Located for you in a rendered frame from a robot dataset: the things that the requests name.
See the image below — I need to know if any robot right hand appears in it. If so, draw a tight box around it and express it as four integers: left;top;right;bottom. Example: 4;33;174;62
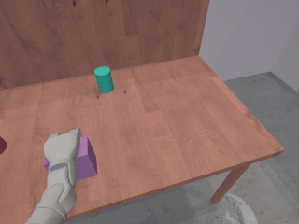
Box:
222;193;259;224

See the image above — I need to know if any robot left forearm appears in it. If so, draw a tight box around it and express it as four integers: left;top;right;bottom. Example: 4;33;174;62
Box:
24;160;77;224

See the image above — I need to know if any robot left hand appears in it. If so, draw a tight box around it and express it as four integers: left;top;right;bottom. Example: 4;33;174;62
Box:
43;128;83;176

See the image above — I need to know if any table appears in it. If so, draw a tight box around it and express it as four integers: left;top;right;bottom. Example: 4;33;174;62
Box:
0;0;285;224

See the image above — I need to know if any sponge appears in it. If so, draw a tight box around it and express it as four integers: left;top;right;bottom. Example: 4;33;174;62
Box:
43;136;98;181

